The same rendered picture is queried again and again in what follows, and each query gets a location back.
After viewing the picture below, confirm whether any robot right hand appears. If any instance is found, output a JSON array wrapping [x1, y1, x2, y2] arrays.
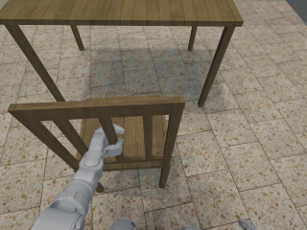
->
[[238, 218, 257, 230]]

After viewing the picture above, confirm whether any chair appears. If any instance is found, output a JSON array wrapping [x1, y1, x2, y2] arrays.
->
[[7, 95, 185, 193]]

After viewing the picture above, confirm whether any robot left hand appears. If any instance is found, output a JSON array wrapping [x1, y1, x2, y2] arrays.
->
[[88, 124, 125, 158]]

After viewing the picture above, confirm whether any robot left upper arm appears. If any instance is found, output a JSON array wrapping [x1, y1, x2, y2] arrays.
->
[[33, 207, 85, 230]]

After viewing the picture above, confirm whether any table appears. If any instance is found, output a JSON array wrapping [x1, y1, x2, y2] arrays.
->
[[0, 0, 244, 107]]

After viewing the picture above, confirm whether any left robot forearm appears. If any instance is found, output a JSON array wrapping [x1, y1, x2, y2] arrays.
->
[[30, 149, 104, 230]]

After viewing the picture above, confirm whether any left robot thigh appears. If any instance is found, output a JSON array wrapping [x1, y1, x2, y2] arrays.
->
[[107, 219, 136, 230]]

